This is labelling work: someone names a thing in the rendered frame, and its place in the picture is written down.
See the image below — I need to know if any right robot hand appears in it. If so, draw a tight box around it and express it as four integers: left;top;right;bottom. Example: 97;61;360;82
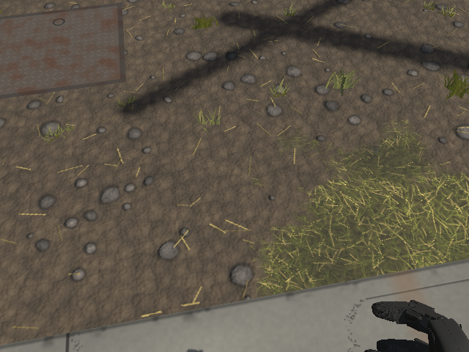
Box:
364;300;469;352

